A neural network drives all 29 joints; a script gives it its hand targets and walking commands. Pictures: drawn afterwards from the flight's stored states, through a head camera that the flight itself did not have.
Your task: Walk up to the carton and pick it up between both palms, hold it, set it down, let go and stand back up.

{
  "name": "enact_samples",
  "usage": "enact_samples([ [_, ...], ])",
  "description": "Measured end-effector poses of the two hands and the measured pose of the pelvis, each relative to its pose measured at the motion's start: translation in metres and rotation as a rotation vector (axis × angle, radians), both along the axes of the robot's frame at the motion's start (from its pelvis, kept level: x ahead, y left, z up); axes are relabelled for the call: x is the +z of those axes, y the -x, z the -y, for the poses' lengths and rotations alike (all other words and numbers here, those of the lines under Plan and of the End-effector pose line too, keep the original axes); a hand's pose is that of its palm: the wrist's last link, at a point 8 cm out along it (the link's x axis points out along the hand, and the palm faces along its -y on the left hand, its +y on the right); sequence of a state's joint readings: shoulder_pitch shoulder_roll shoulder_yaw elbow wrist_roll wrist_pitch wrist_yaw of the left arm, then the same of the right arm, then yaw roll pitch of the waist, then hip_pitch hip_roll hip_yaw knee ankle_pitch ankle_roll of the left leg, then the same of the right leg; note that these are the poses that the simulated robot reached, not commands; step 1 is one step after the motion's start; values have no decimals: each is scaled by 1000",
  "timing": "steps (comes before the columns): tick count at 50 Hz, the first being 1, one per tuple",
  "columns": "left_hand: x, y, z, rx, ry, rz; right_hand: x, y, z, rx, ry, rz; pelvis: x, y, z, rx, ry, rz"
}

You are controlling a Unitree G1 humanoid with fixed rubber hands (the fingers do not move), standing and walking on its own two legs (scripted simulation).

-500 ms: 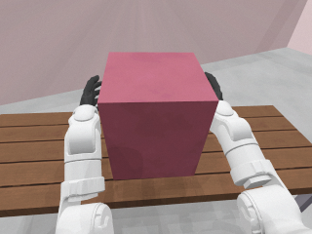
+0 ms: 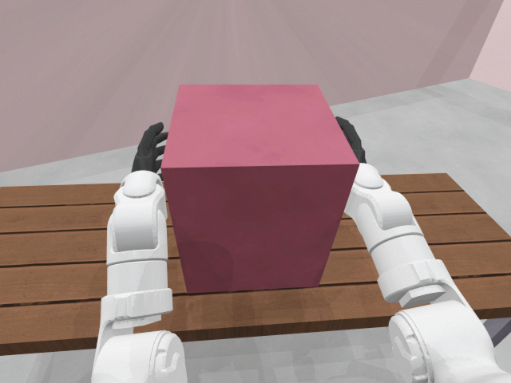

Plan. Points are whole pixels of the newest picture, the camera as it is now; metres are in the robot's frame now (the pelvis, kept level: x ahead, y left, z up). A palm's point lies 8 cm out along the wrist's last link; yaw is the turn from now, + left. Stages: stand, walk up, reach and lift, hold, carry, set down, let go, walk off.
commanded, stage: set down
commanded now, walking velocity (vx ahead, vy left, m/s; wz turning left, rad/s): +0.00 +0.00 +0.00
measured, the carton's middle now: (251, 189) +0.37 +0.00 +0.18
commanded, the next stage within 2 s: none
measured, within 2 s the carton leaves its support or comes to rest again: neither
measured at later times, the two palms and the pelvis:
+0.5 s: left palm (148, 198) +0.37 +0.17 +0.17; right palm (336, 197) +0.37 -0.14 +0.16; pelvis +0.00 +0.00 +0.00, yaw +1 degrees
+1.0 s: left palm (155, 207) +0.39 +0.16 +0.13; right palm (333, 204) +0.38 -0.14 +0.13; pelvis +0.01 +0.00 +0.00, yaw +0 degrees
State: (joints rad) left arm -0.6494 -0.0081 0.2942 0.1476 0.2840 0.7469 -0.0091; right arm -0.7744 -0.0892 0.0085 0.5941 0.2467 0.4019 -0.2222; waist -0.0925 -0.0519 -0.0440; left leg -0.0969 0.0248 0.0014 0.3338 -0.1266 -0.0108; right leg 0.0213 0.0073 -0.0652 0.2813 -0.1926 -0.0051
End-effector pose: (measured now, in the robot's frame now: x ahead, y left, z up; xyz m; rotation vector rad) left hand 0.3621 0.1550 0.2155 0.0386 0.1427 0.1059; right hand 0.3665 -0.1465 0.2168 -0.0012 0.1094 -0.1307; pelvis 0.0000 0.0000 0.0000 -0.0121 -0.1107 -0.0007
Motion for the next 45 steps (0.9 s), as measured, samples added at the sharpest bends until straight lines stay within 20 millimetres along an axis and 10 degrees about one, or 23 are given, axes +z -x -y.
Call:
enact_samples([
  [11,4,-6,-6,-17,-16,85,-3,-3,-5,-7,31,94,0,-1,1,-4,-9,48],
  [23,-44,-9,-12,-25,-23,30,-58,-3,-11,-13,43,64,0,-4,1,11,-6,33],
  [45,-73,-24,-5,-37,-15,-11,-77,-14,-5,-27,71,36,1,-12,-2,-8,-6,5],
])
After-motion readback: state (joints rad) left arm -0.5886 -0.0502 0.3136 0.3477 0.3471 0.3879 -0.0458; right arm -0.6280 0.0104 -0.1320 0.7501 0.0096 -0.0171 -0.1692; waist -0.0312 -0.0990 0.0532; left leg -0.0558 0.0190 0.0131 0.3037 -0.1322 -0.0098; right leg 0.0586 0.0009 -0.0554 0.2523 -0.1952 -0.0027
